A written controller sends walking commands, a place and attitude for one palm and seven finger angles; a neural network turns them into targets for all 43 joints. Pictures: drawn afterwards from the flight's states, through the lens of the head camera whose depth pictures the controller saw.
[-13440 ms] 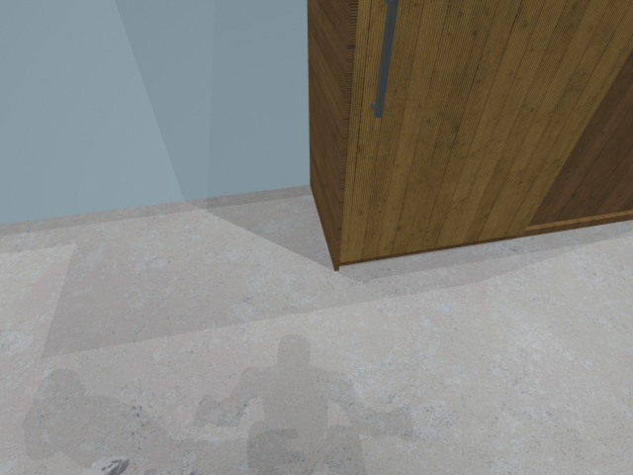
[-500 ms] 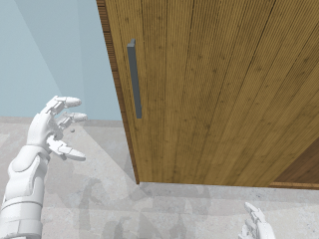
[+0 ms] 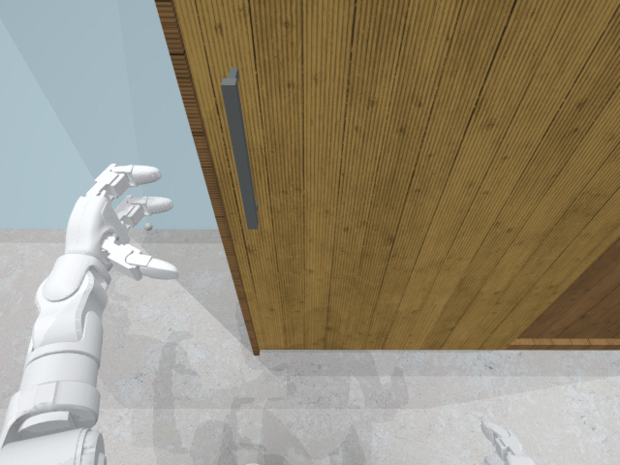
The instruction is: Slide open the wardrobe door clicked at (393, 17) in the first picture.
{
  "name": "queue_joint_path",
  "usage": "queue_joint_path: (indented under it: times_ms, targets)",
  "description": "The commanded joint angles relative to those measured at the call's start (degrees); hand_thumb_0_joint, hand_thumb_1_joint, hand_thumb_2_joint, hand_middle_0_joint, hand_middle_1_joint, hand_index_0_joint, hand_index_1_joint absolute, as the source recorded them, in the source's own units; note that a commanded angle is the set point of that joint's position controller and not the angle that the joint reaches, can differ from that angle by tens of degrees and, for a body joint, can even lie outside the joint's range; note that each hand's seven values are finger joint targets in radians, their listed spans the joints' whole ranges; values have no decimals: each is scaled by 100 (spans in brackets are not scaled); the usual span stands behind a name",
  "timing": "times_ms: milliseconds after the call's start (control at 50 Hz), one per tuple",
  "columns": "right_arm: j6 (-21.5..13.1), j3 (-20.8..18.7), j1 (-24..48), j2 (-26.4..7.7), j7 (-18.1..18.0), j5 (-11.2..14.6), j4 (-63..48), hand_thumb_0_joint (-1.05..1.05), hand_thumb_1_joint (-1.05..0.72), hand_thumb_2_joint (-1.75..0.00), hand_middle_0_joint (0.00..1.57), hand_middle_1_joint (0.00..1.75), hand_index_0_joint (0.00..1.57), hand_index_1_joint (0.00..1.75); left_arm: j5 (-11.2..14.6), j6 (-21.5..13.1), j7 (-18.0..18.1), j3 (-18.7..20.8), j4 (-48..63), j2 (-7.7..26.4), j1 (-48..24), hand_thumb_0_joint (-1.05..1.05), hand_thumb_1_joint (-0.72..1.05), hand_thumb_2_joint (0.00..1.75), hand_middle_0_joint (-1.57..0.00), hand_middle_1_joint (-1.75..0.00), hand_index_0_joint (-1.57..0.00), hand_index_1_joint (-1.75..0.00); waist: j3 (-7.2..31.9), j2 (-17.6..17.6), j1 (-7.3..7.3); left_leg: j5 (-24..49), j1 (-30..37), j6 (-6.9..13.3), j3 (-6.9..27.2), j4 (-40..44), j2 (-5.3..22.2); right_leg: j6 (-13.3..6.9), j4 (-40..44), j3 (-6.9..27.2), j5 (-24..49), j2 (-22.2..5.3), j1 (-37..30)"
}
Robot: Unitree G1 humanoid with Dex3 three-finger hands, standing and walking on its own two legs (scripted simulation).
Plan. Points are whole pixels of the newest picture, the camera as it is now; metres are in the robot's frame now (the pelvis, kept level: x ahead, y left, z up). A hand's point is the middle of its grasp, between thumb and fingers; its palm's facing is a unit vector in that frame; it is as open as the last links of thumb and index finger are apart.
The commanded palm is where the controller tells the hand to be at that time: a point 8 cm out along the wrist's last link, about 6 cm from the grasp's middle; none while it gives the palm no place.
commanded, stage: move the hooked fingers beside the handle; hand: left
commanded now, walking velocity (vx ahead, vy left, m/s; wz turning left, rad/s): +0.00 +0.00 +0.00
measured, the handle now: (244, 159) +0.53 +0.12 +0.10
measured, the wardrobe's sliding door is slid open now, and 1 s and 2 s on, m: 0.00 0.00 0.00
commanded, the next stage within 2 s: feel for the door with the fingertips in 1.48 s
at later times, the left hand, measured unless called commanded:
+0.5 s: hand (183, 192) +0.44 +0.19 +0.12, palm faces +0.01 -1.00 +0.01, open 14.0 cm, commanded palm +0.41 +0.24 +0.11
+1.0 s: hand (201, 181) +0.47 +0.18 +0.11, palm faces +0.04 -1.00 +0.00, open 13.9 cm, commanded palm +0.44 +0.23 +0.11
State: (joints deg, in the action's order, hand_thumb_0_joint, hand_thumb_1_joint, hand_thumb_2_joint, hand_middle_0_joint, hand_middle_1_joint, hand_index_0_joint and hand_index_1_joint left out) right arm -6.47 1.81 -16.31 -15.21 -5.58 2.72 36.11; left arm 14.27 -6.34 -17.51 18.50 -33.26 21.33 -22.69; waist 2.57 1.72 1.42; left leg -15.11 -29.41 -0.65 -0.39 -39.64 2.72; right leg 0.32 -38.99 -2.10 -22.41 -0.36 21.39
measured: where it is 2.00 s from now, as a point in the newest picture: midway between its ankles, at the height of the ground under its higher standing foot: outside the picture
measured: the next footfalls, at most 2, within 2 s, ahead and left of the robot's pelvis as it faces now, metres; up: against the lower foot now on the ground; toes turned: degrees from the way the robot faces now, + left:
none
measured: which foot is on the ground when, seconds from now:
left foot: down 0.00-1.00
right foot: down 0.00-1.00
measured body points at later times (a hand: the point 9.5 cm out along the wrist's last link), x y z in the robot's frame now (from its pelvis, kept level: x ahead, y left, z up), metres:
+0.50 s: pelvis +0.00 +0.00 -0.01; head +0.04 +0.00 +0.44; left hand +0.43 +0.25 +0.12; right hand +0.08 -0.26 -0.12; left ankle +0.05 +0.13 -0.72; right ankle -0.03 -0.12 -0.72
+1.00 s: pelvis +0.00 +0.00 -0.01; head +0.06 +0.00 +0.43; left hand +0.46 +0.23 +0.11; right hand +0.03 -0.27 -0.13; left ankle +0.05 +0.13 -0.72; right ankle -0.03 -0.12 -0.72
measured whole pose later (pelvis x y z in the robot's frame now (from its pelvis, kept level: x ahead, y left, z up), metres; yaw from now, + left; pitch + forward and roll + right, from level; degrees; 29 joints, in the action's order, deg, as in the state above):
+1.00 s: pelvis +0.00 +0.00 -0.01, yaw -2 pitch +11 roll -1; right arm 1.2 0.4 -22.2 -14.6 -2.6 1.4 37.1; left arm 8.0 -15.1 -10.9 20.8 -55.9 23.1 -41.8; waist 4.6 1.5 6.1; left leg -17.7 -38.3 -0.8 -1.4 -45.1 4.2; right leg 0.1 -44.4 -0.6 -24.3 0.8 30.9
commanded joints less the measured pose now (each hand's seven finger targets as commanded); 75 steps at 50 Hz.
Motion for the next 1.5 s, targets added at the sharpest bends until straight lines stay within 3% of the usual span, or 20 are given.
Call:
queue_joint_path:
  times_ms: [0,100,140,220,260,360,440,580,660,760,800,840,900,940,1000,1060,1100,1260,1300,1480]
  targets:
    - [-196,-300,50,-790,-69,32,-641,0,-90,-90,20,30,20,30,49,-501,43,262,932,1333,-2557,0,-50,30,-30,-120,-30,-120,1591,147,99,819,1539,260,80,299,-232,-72,573,1,1632,207,438]
    - [-111,-328,-40,-791,-35,24,-601,0,-90,-90,20,30,20,30,-4,-598,102,117,681,1223,-2957,0,-50,30,-30,-120,-30,-120,1736,252,144,874,1605,250,104,228,-217,-84,517,-13,1637,215,549]
    - [-69,-339,-120,-831,-14,1,-594,0,-90,-90,20,30,20,30,-8,-625,143,229,463,1327,-2829,0,-50,30,-30,-120,-30,-120,1759,-145,112,881,1434,281,101,195,-218,-70,502,-12,1671,227,438]
    - [39,-336,-162,-812,24,9,-563,0,-90,-90,20,30,20,30,-132,-650,245,109,263,1291,-3359,0,-50,30,-30,-120,-30,-120,1699,264,185,777,1421,244,108,173,-211,-84,451,-11,1531,215,680]
    - [69,-366,-240,-833,32,-13,-553,0,-90,-90,20,30,20,30,-152,-728,328,256,128,1410,-3405,0,-50,30,-30,-120,-30,-120,1869,-31,172,836,1383,269,109,134,-202,-67,427,4,1600,230,596]
    - [133,-383,-368,-829,86,-34,-510,0,-90,-90,20,30,20,30,-241,-933,410,251,24,1430,-3679,0,-50,30,-30,-120,-30,-120,2140,231,179,1023,1499,247,117,51,-194,-95,314,0,1724,248,627]
    - [198,-406,-488,-836,120,-45,-450,0,-90,-90,20,30,20,30,-263,-950,444,152,-353,1273,-3764,0,-50,30,-30,-120,-30,-120,2002,3,244,938,1330,259,116,3,-196,-90,306,-27,1656,277,705]
    - [295,-440,-661,-833,168,-76,-335,0,-90,-90,20,30,20,30,-406,-1088,603,86,-701,1244,-4536,0,-50,30,-30,-120,-30,-120,2144,295,360,977,1434,239,148,-101,-173,-92,219,-12,1600,291,1030]
    - [347,-440,-773,-849,188,-100,-249,0,-90,-90,20,30,20,30,-514,-1200,695,58,-1114,1263,-4849,0,-50,30,-30,-120,-30,-120,2039,130,483,866,1252,252,153,-148,-153,-73,183,-18,1490,296,1188]
    - [437,-454,-855,-872,230,-138,-330,0,-90,-90,20,30,20,30,-597,-1258,766,337,-1367,1543,-4646,0,-50,30,-30,-120,-30,-120,2271,174,340,871,1109,248,119,-193,-160,-84,85,-2,1503,293,1082]
    - [458,-468,-864,-842,252,-139,-371,0,-90,-90,20,30,20,30,-592,-1311,771,239,-1185,1411,-4773,0,-50,30,-30,-120,-30,-120,2373,183,377,947,1176,259,94,-230,-162,-67,72,11,1623,313,1059]
    - [500,-489,-917,-886,238,-157,-409,0,-90,-90,20,30,20,30,-570,-1364,796,674,-1095,1872,-4410,0,-50,30,-30,-120,-30,-120,2611,48,224,1174,1108,275,72,-276,-173,-80,19,30,1905,329,729]
    - [551,-460,-831,-828,238,-107,-465,0,-90,-90,20,30,20,30,-558,-1295,695,375,-1033,1578,-4370,0,-50,30,-30,-120,-30,-120,2275,91,328,1035,960,290,-12,-235,-186,-38,85,57,1987,326,783]
    - [583,-473,-870,-867,197,-109,-464,0,-90,-90,20,30,20,30,-533,-1291,669,551,-997,1824,-4328,0,-50,30,-30,-120,-30,-120,2282,-81,314,1004,882,320,-10,-240,-194,-41,119,79,1991,329,660]
    - [568,-487,-797,-804,195,-75,-437,0,-90,-90,20,30,20,30,-474,-1275,608,170,-669,1364,-4570,0,-50,30,-30,-120,-30,-120,2316,389,422,1053,1277,285,8,-255,-171,-55,141,43,1912,343,968]
    - [551,-497,-802,-834,171,-65,-393,0,-90,-90,20,30,20,30,-398,-1249,589,228,-729,1389,-4359,0,-50,30,-30,-120,-30,-120,2346,244,389,1086,1283,289,34,-250,-171,-58,164,51,1942,344,925]
    - [541,-480,-792,-817,178,-58,-344,0,-90,-90,20,30,20,30,-395,-1170,573,15,-915,1158,-4497,0,-50,30,-30,-120,-30,-120,2024,120,488,933,1189,291,52,-230,-169,-43,208,17,1812,337,1090]
    - [548,-452,-757,-841,192,-90,-373,0,-90,-90,20,30,20,30,-494,-1225,717,225,-1055,1436,-4595,0,-50,30,-30,-120,-30,-120,2177,43,418,921,1083,289,77,-269,-189,-51,116,44,1775,306,1016]
    - [542,-452,-713,-814,207,-87,-413,0,-90,-90,20,30,20,30,-519,-1278,715,25,-840,1249,-4788,0,-50,30,-30,-120,-30,-120,2308,354,453,1011,1299,263,87,-282,-183,-66,81,29,1779,303,1108]
    - [609,-440,-706,-823,216,-92,-494,0,-90,-90,20,30,20,30,-476,-1212,666,241,-964,1411,-4346,0,-50,30,-30,-120,-30,-120,2319,69,358,1192,1094,282,45,-304,-198,-53,56,35,2118,311,822]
